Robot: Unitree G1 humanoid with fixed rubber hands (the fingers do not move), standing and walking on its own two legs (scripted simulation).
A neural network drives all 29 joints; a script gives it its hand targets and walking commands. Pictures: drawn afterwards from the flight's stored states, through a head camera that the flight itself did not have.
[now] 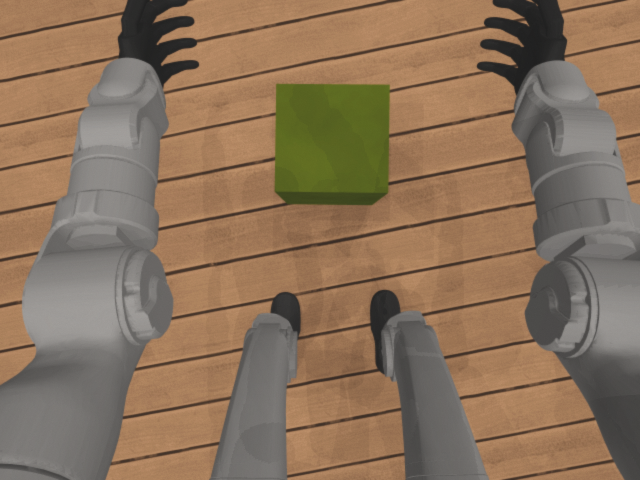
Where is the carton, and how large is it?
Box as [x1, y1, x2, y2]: [275, 84, 389, 204]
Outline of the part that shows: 276,84 275,191 287,203 372,204 387,193 389,85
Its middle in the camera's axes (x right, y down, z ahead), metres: +0.03 -0.19 +0.84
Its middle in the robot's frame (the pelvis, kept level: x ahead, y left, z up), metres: +0.55 +0.00 -0.53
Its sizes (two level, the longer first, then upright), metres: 0.210 0.200 0.250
